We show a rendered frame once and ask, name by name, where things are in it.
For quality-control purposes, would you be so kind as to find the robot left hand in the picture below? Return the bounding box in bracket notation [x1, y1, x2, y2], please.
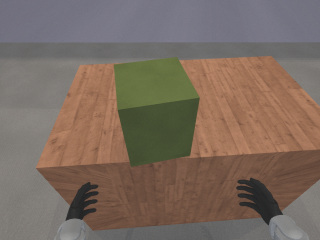
[65, 182, 99, 221]

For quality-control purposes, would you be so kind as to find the right robot forearm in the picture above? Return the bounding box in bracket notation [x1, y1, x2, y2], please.
[269, 215, 309, 240]

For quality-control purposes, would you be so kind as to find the robot right hand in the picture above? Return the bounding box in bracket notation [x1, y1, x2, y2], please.
[236, 178, 283, 225]

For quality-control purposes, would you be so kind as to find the pedestal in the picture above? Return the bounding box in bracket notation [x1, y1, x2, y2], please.
[36, 56, 320, 231]

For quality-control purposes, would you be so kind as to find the carton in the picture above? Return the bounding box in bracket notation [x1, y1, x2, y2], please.
[114, 57, 200, 167]

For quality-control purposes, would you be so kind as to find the left robot forearm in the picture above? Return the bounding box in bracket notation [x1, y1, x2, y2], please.
[54, 218, 86, 240]

